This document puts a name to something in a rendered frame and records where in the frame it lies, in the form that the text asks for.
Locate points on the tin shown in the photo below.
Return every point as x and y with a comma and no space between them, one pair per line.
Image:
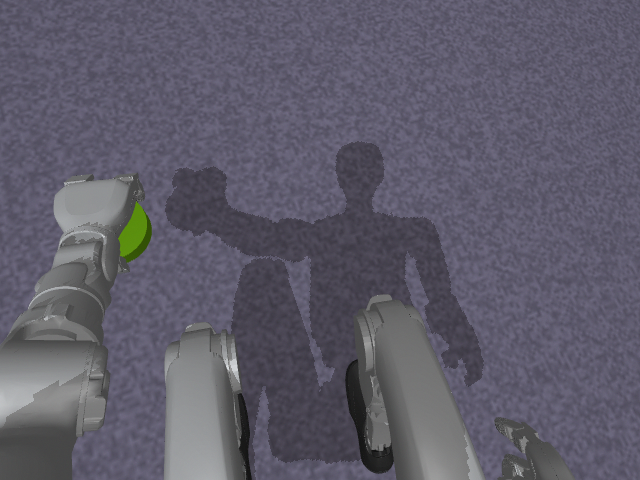
136,236

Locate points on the right robot foot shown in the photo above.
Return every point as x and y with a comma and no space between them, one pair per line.
374,460

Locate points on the left robot arm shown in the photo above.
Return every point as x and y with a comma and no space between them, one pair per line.
53,379

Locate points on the right robot hand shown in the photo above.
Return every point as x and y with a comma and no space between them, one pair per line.
543,461

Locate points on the left robot hand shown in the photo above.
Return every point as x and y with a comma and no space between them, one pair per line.
108,204

